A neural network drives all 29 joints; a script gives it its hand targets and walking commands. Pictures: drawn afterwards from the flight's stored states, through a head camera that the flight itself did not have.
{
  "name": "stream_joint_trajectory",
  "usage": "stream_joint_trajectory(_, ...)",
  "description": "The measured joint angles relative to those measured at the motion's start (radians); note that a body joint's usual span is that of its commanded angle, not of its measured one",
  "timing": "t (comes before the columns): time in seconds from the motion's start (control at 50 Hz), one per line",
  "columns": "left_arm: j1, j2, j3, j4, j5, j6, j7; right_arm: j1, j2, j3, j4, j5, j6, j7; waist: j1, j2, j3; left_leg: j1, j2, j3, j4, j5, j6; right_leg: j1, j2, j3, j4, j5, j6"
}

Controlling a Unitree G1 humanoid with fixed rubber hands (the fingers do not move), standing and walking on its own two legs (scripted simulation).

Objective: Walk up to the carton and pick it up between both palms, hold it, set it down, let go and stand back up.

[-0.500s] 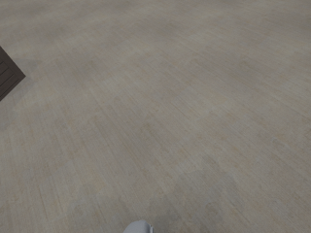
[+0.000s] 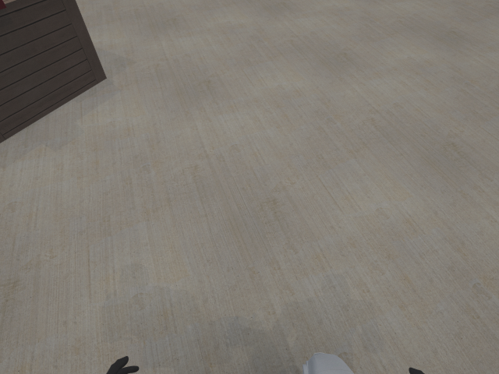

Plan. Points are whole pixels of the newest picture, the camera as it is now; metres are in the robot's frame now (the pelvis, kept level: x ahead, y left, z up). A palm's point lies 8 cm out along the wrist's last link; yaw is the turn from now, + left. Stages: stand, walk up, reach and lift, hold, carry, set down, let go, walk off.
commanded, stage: walk up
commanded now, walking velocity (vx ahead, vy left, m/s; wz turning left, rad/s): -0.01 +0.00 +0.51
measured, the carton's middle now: out of the picture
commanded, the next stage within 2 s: none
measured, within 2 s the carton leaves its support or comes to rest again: neither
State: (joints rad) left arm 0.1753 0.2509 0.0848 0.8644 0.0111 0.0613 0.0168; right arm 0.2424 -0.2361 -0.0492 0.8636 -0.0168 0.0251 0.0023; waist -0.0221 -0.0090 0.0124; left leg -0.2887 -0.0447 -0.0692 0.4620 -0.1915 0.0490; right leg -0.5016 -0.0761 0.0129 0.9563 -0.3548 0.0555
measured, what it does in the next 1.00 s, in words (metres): walks ahead, turning left: right foot, then left foot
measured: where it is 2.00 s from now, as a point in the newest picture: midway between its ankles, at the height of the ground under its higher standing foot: (143, 252)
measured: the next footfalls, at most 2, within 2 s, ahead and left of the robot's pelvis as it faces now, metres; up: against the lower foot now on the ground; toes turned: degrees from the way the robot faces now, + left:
right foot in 0.16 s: +0.03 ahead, -0.16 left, +0.00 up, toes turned +6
left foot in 0.72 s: +0.17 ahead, +0.22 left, +0.00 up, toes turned +29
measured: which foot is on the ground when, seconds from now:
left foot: down 0.00-0.18, up 0.20-0.70, down 0.72-1.00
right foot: up 0.00-0.14, down 0.16-0.76, up 0.78-1.00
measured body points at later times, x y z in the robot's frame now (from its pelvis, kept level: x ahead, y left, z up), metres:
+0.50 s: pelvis +0.03 -0.03 +0.01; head +0.05 -0.07 +0.46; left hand -0.02 +0.23 -0.10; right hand +0.15 -0.27 -0.15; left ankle -0.01 +0.17 -0.63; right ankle -0.01 -0.16 -0.74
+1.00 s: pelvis +0.23 +0.17 +0.01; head +0.24 +0.21 +0.45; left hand +0.20 +0.43 -0.14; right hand +0.35 -0.05 -0.13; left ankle +0.13 +0.20 -0.74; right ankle +0.38 +0.05 -0.65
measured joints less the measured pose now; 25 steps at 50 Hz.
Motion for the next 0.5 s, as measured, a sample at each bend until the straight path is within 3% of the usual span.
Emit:
stream_joint_trajectory(0.14, 0.014, -0.028, -0.013, -0.018, -0.009, -0.022, 0.016, 0.027, -0.015, -0.012, 0.028, -0.004, 0.012, 0.006, -0.027, 0.029, -0.019, -0.058, -0.032, -0.045, 0.036, 0.001, -0.032, 0.155, 0.051, 0.024, -0.28, 0.002, -0.019)
stream_joint_trajectory(0.18, 0.025, -0.041, -0.018, -0.029, -0.007, -0.039, 0.021, 0.036, -0.024, -0.021, 0.036, 0.0, 0.017, 0.002, -0.014, 0.045, -0.025, -0.088, -0.037, -0.057, 0.085, -0.021, -0.048, 0.223, 0.064, 0.027, -0.41, 0.014, -0.042)
stream_joint_trajectory(0.2, 0.03, -0.058, -0.023, -0.028, -0.004, -0.044, 0.023, 0.039, -0.034, -0.028, 0.043, 0.003, 0.021, -0.003, -0.009, 0.073, -0.024, -0.105, -0.035, -0.074, 0.137, -0.092, -0.054, 0.23, 0.075, 0.013, -0.416, 0.02, -0.051)
stream_joint_trajectory(0.24, 0.056, -0.068, -0.027, -0.026, -0.002, -0.049, 0.021, 0.046, -0.029, -0.038, 0.058, -0.003, 0.031, -0.008, 0.009, 0.056, -0.034, -0.149, -0.054, -0.019, 0.275, -0.248, -0.077, 0.242, 0.049, 0.014, -0.421, 0.035, -0.059)
stream_joint_trajectory(0.26, 0.07, -0.071, -0.026, -0.023, 0.0, -0.05, 0.022, 0.044, -0.03, -0.043, 0.059, -0.007, 0.034, -0.006, 0.013, 0.047, -0.033, -0.172, -0.057, 0.005, 0.356, -0.264, -0.088, 0.26, 0.033, 0.013, -0.443, 0.047, -0.06)
stream_joint_trajectory(0.38, 0.132, -0.084, -0.021, 0.022, -0.002, -0.06, 0.027, 0.041, -0.066, -0.072, 0.045, -0.032, 0.052, 0.06, 0.021, 0.047, -0.036, -0.28, -0.014, 0.029, 0.694, -0.077, -0.119, 0.338, -0.025, -0.032, -0.551, 0.082, -0.042)
stream_joint_trajectory(0.5, 0.197, -0.078, -0.013, 0.082, 0.006, -0.116, 0.005, 0.022, -0.059, -0.067, 0.051, -0.029, 0.025, 0.091, 0.044, 0.045, -0.053, -0.325, 0.058, 0.011, 0.695, 0.085, -0.122, 0.424, -0.063, -0.106, -0.646, 0.082, -0.018)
